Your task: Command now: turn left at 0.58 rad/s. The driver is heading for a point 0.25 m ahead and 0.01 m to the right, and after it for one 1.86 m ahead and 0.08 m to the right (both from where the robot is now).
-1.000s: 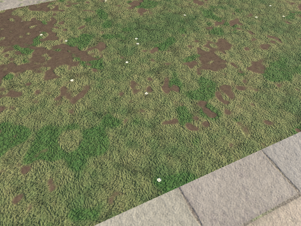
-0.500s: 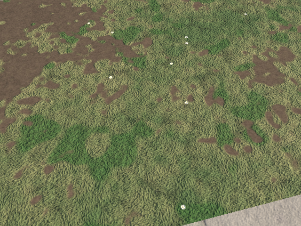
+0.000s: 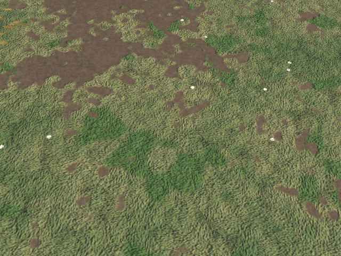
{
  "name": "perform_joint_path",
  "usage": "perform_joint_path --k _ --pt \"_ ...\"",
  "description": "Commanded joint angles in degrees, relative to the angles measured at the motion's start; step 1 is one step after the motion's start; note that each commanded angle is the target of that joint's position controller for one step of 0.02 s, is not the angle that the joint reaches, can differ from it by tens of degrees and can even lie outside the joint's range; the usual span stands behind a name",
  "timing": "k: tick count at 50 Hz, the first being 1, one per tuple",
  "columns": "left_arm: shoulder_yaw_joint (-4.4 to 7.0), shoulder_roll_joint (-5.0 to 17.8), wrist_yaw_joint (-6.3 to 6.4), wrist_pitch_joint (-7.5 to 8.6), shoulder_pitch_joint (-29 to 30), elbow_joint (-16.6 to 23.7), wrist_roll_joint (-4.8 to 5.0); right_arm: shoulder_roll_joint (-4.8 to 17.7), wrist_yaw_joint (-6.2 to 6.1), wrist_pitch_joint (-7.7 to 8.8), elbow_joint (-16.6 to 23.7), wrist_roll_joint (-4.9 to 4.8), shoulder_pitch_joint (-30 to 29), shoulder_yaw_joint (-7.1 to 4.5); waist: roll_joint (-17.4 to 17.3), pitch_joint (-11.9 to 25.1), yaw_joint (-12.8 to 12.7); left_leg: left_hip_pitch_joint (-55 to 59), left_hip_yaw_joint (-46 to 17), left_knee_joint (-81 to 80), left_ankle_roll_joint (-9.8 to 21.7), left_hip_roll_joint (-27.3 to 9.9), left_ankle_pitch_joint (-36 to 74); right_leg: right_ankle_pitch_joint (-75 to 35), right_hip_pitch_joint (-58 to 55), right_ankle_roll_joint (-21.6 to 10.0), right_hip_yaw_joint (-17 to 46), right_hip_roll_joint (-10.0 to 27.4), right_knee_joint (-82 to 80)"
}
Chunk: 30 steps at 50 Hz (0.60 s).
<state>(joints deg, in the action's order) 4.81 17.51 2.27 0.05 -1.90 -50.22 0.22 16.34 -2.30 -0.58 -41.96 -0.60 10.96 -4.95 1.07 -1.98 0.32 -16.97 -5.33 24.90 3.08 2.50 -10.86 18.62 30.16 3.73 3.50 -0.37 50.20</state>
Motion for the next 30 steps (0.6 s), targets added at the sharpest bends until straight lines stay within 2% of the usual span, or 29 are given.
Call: perform_joint_path --k 1,4,6,7,8,9,10,11,12,13,14,16,20,22,25,26,28,29,30 --pt "0.55 3.89 -0.36 0.85 1.91 3.54 0.18 10.87 -0.35 0.14 4.19 0.14 -0.66 -2.81 -9.68 7.38 0.48 8.29 -15.13 -4.70 10.26 -13.53 15.44 -0.24 -0.46 0.49 0.48 -0.74 -5.74" --pt "0.73 4.66 -0.92 1.44 0.64 3.68 0.44 10.73 0.00 -0.27 5.04 0.11 -1.98 -2.67 -10.59 7.52 0.38 7.44 -18.35 -3.20 9.83 -12.86 17.34 1.25 -4.57 -0.03 0.70 -1.68 -10.69" --pt "0.87 5.11 -1.68 2.14 -2.07 3.32 0.83 9.82 -0.04 -0.55 5.60 -0.38 -2.95 -2.22 -10.64 9.16 -0.67 6.66 -19.76 -2.92 8.60 -11.65 6.05 -0.68 -9.50 -1.18 -0.17 -1.54 -17.37" --pt "0.90 4.73 -2.08 2.51 -4.20 2.70 0.87 8.94 -0.19 -0.71 5.82 -0.56 -3.75 -1.75 -10.32 9.05 -2.13 3.81 -19.22 -2.04 7.13 -9.90 -2.02 -5.30 -14.82 -2.11 -1.58 -1.47 -23.81" --pt "1.17 5.09 -2.22 2.71 -6.24 2.00 0.62 7.24 -0.34 -0.69 5.59 -0.23 -2.79 -1.09 -8.60 8.76 -2.85 -0.51 -17.76 0.20 5.08 -7.24 -9.95 -6.97 -21.16 -3.41 -1.31 0.12 -27.85" --pt "1.65 7.66 -2.05 2.86 -10.74 1.32 -0.48 3.15 -0.30 -0.49 5.52 0.45 -1.10 0.20 0.00 10.54 -3.25 -8.66 -11.98 12.16 1.81 -2.20 -20.66 0.08 -29.84 -7.13 9.70 10.67 -31.53" --pt "2.65 13.33 -2.05 2.88 -14.33 0.34 -1.53 2.54 -0.08 0.50 7.89 -0.30 -1.02 0.23 11.65 7.11 -2.34 -23.43 -3.49 23.64 0.00 6.20 -27.12 10.79 -32.77 -15.85 28.76 20.78 -37.07" --pt "2.49 12.27 -2.32 3.92 -12.33 1.26 -2.07 6.60 0.09 1.80 8.65 -0.56 -3.21 -0.55 11.48 2.57 -2.89 -28.71 -6.53 32.44 -0.53 1.73 -23.42 22.01 -28.31 -20.70 36.73 23.99 -40.79" --pt "1.67 8.79 -2.06 4.49 -9.39 2.27 -1.27 9.35 0.30 2.20 7.42 -0.79 -2.88 -1.40 8.85 -0.30 -1.78 -29.31 -6.96 35.06 -0.59 -0.22 -18.14 23.17 -26.35 -18.84 31.26 21.42 -40.84" --pt "1.07 6.79 -1.76 4.66 -7.87 2.54 -0.28 8.94 0.51 2.27 5.85 -0.19 -1.23 -1.49 8.15 -0.67 -0.89 -28.78 -5.73 35.47 -1.52 -1.17 -13.74 20.37 -26.42 -16.17 25.85 17.99 -41.02" --pt "0.70 5.83 -1.54 4.66 -7.91 2.52 0.32 8.40 0.76 2.53 5.51 0.33 -1.15 -1.44 7.86 -0.86 -0.99 -28.57 -4.34 34.88 -2.31 -2.14 -10.21 17.01 -26.54 -14.66 22.11 16.22 -41.46" --pt "0.45 5.85 -1.32 4.97 -10.68 1.60 0.26 5.97 1.53 3.55 5.84 0.62 -3.26 -0.77 6.26 -1.08 -2.19 -26.82 0.08 33.79 -3.37 -3.90 -3.65 8.77 -25.43 -13.99 15.97 13.86 -42.71" --pt "0.61 7.21 -1.37 5.18 -15.04 0.64 0.58 2.15 2.05 4.83 7.86 0.01 -8.67 0.84 6.32 -0.71 -5.11 -22.00 4.77 20.81 -4.58 -5.48 1.75 -2.85 -25.04 -14.19 8.50 12.01 -42.77" --pt "0.80 8.68 -1.67 5.05 -16.18 0.51 0.75 1.80 2.45 5.14 8.55 -0.54 -10.33 1.15 7.13 -0.87 -5.84 -17.31 6.12 14.03 -4.56 -4.95 1.89 -5.18 -23.61 -14.18 6.57 12.08 -42.36" --pt "0.94 9.74 -2.39 4.72 -18.44 0.01 1.37 2.88 3.14 5.26 9.19 -1.14 -11.30 1.06 7.25 -1.54 -6.28 -12.61 7.31 8.61 -3.64 -4.25 0.82 -5.81 -23.26 -14.66 6.72 13.92 -40.96" --pt "0.96 9.87 -2.54 4.50 -18.75 -0.12 1.63 3.30 3.34 5.34 9.38 -1.32 -11.05 0.97 7.29 -1.76 -5.80 -10.95 7.48 6.98 -2.81 -4.07 0.68 -6.07 -23.39 -14.59 7.24 14.79 -40.39" --pt "0.93 10.13 -2.62 4.00 -17.97 -0.13 1.97 4.47 3.38 5.38 8.32 -1.29 -6.69 0.33 6.82 -0.68 -2.24 -2.55 8.39 2.40 -0.75 -2.85 2.04 -11.43 -22.27 -13.22 6.28 14.94 -36.55" --pt "0.52 9.18 -2.62 4.01 -17.98 -0.09 1.72 6.26 2.99 5.21 6.60 -1.20 -1.18 -0.72 5.73 2.31 0.63 6.21 8.87 0.90 0.64 -1.62 1.72 -19.77 -20.56 -11.92 4.15 13.17 -30.55" --pt "-0.43 6.57 -2.69 4.31 -17.11 0.46 1.11 9.13 2.39 5.08 4.65 -1.01 7.57 -2.07 2.70 7.98 5.10 18.79 4.06 0.75 2.95 -5.61 1.35 -22.78 -15.48 -9.45 -0.07 9.69 -17.56"
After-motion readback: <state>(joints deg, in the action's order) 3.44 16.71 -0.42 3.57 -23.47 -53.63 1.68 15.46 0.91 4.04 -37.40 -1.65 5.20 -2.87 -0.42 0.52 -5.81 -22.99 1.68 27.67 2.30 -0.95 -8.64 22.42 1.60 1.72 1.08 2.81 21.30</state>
